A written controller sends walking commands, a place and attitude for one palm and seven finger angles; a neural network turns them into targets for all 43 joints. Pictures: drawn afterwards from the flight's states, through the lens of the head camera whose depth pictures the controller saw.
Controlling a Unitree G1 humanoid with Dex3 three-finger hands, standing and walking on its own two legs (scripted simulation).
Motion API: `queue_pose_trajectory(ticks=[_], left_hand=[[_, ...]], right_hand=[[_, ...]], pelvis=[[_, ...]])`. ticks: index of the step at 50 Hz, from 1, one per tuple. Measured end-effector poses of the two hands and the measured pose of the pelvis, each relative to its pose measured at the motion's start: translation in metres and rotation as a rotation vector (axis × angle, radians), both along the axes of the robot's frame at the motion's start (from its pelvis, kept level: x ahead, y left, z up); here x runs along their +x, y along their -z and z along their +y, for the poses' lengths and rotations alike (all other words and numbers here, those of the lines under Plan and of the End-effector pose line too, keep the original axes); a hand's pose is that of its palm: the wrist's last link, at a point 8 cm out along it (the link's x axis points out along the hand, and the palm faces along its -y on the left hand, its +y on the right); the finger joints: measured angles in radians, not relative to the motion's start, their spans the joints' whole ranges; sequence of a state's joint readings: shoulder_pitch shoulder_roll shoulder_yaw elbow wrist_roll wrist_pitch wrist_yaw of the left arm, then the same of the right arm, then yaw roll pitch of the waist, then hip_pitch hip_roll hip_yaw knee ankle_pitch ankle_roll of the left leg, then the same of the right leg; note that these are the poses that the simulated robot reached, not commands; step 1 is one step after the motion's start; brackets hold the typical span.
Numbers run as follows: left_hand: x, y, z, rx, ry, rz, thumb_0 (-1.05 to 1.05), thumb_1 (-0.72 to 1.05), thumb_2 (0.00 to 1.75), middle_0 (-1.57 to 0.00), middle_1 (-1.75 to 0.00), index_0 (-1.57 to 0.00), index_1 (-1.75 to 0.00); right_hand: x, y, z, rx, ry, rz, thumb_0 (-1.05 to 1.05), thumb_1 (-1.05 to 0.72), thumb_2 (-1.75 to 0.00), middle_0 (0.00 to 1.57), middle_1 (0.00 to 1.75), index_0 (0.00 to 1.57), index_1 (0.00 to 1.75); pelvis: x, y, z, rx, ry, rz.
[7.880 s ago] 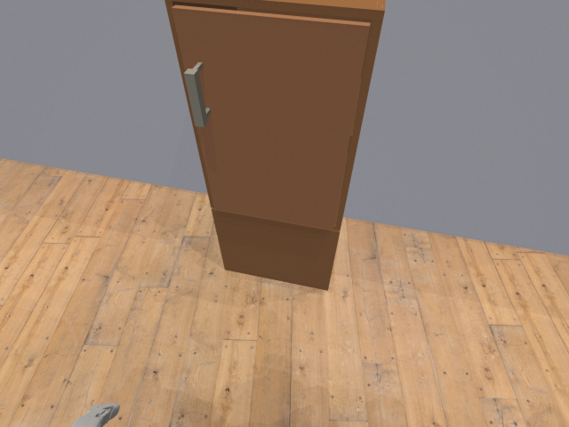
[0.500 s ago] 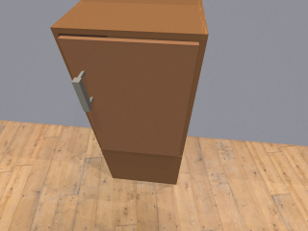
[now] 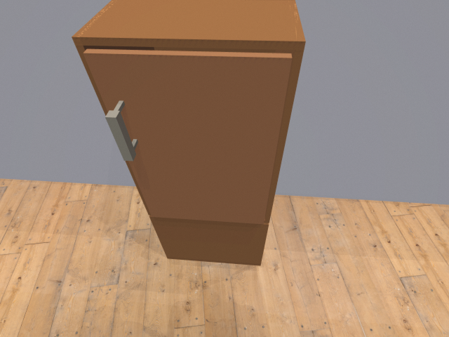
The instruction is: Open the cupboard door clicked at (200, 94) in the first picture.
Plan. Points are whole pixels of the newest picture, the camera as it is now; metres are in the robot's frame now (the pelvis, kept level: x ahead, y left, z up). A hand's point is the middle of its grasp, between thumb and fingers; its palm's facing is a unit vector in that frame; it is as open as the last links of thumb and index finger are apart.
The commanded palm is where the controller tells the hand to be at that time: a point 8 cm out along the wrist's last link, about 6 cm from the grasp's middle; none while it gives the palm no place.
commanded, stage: look again from close up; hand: left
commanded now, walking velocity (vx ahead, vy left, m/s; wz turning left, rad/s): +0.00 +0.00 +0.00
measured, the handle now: (125, 131) +0.52 +0.27 +0.07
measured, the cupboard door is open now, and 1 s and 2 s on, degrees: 0 0 0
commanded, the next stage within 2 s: raise the hand with hooked fingers in 0.36 s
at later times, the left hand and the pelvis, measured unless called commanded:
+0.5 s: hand out of the picture -0.01 +0.26 -0.17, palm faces +0.08 -0.98 -0.16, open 7.4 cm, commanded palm +0.07 +0.30 -0.06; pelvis -0.04 +0.09 +0.00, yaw +0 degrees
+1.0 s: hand out of the picture +0.09 +0.31 -0.03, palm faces +0.14 -0.99 -0.02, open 9.3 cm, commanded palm +0.10 +0.35 -0.01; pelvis -0.09 +0.12 -0.09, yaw +1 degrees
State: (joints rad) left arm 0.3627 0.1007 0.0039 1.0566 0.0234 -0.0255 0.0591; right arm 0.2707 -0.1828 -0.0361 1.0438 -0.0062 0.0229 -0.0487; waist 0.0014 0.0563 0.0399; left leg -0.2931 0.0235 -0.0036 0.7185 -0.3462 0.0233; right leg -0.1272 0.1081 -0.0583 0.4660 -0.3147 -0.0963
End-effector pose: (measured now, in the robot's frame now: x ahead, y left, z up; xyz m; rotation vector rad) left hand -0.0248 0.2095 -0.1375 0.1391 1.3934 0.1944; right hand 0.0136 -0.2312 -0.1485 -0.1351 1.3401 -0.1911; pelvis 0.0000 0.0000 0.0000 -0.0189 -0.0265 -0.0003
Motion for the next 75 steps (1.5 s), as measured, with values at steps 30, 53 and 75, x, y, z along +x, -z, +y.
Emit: queue_pose_trajectory(ticks=[30,53,75], left_hand=[[0.092,-0.097,0.116,0.022,-0.055,-0.777,0.02,0.88,0.88,-0.20,-0.32,-0.20,-0.31],[0.096,-0.146,0.153,0.000,0.141,-1.586,0.02,0.40,0.68,-0.23,-0.62,-0.23,-0.62],[0.124,-0.175,0.263,-0.068,0.203,-1.480,0.00,-0.11,0.46,-0.27,-0.95,-0.26,-0.95]], right_hand=[[-0.005,-0.045,0.092,-0.057,-0.094,-0.381,0.01,-0.92,-0.90,0.20,0.30,0.20,0.30],[0.097,-0.036,0.137,-0.105,-0.356,-0.786,0.02,-0.91,-0.90,0.20,0.30,0.20,0.30],[0.076,-0.047,0.194,-0.133,-0.395,-0.620,0.02,-0.91,-0.90,0.21,0.30,0.21,0.30]], pelvis=[[-0.049,-0.002,0.097,-0.003,-0.019,0.007],[-0.094,0.089,0.129,-0.085,-0.057,0.093],[-0.094,0.055,0.193,-0.137,-0.189,0.067]])
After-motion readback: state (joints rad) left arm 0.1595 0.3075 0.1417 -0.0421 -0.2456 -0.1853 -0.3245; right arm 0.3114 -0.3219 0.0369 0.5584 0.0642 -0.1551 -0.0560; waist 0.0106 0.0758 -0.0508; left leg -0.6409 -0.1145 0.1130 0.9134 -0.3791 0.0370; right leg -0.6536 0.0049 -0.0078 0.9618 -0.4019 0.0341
